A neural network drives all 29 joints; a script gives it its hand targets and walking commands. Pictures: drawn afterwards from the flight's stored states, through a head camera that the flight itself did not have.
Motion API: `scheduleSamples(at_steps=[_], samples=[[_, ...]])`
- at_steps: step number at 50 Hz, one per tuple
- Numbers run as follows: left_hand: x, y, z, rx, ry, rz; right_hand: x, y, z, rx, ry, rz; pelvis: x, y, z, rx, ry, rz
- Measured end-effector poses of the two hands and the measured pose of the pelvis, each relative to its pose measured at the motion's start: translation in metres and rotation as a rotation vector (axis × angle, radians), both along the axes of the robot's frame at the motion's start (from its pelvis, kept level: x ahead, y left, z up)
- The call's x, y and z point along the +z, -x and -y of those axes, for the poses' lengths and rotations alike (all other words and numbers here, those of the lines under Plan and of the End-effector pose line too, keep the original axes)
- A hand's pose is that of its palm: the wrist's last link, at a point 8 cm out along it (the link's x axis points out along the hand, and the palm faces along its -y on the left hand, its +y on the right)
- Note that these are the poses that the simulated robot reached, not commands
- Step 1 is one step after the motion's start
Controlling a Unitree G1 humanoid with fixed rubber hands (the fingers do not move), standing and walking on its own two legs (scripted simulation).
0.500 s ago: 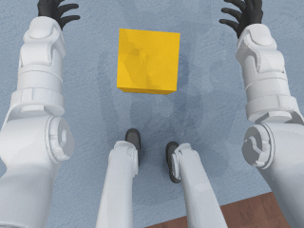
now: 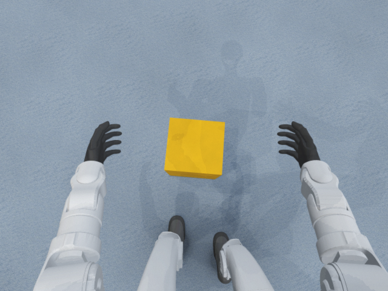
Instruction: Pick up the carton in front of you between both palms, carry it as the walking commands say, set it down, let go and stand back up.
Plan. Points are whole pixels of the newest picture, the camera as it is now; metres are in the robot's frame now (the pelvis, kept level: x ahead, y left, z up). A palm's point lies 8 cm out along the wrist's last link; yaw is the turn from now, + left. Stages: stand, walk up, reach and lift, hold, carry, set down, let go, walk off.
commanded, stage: let go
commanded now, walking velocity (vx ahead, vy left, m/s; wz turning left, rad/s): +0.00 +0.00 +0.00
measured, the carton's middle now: (194, 151) +0.47 +0.01 -0.60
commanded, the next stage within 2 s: stand in 0.92 s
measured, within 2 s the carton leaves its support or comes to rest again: neither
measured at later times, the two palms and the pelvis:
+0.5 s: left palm (71, 258) +0.19 +0.22 -0.02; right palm (366, 253) +0.20 -0.25 -0.01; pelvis +0.03 -0.01 +0.05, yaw +0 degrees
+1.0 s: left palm (55, 263) +0.19 +0.25 -0.03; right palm (367, 249) +0.20 -0.25 -0.01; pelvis +0.04 +0.00 +0.05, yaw +0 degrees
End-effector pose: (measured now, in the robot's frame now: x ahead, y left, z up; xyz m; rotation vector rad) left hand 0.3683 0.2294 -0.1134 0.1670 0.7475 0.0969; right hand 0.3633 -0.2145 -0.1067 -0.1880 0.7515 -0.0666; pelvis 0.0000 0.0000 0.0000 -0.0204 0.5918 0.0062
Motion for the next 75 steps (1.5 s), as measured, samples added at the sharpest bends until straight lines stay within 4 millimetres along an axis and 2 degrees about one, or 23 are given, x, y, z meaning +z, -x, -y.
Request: scheduleSamples(at_steps=[6,18,22,26,32,46,51,58,62,75], samples=[[0.025,0.042,0.003,0.000,0.007,-0.011,0.025,0.040,0.008,-0.002,-0.006,-0.008,0.017,-0.012,0.004,-0.002,-0.010,0.096],[0.072,0.135,0.009,-0.011,0.008,-0.029,0.075,0.136,0.027,-0.016,-0.006,-0.025,0.045,-0.025,0.013,-0.003,-0.028,0.380],[0.085,0.161,0.009,-0.012,0.009,-0.036,0.088,0.158,0.030,-0.014,-0.007,-0.027,0.051,-0.029,0.014,-0.004,-0.033,0.483],[0.092,0.176,0.008,-0.014,0.011,-0.042,0.094,0.169,0.031,-0.006,-0.009,-0.033,0.054,-0.030,0.013,-0.005,-0.037,0.569],[0.097,0.183,0.005,-0.016,0.014,-0.051,0.095,0.170,0.026,0.007,-0.012,-0.035,0.053,-0.031,0.010,-0.005,-0.041,0.652],[0.096,0.177,-0.003,-0.015,0.012,-0.054,0.097,0.162,0.016,-0.007,0.006,-0.060,0.052,-0.036,0.001,-0.012,-0.035,0.683],[0.082,0.184,-0.026,0.026,-0.059,-0.088,0.091,0.162,0.040,-0.065,0.080,-0.041,0.048,-0.042,0.000,-0.016,-0.029,0.636],[0.078,0.197,-0.050,0.070,-0.136,-0.138,0.083,0.166,0.068,-0.103,0.138,-0.070,0.048,-0.052,0.003,-0.014,-0.026,0.610],[0.076,0.199,-0.051,0.081,-0.151,-0.156,0.076,0.172,0.072,-0.112,0.144,-0.104,0.048,-0.054,0.005,-0.012,-0.026,0.605],[0.068,0.206,-0.036,0.080,-0.138,-0.193,0.060,0.200,0.074,-0.126,0.136,-0.199,0.049,-0.050,0.013,-0.008,-0.024,0.618]])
